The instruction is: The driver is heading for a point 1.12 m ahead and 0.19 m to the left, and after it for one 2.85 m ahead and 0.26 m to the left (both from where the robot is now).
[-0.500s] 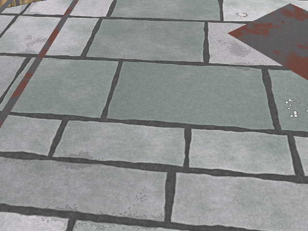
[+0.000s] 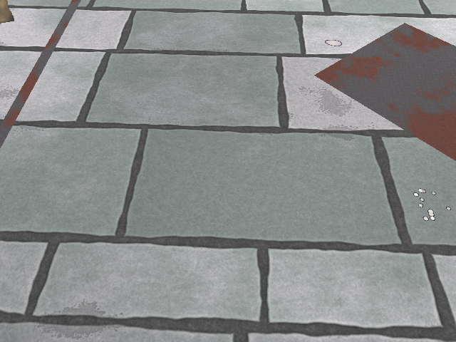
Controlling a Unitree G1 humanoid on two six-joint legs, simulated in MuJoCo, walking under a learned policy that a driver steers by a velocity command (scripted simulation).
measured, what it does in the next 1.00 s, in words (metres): walks ahead: right foot, then left foot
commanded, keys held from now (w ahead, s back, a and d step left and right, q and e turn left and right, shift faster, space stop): w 1.00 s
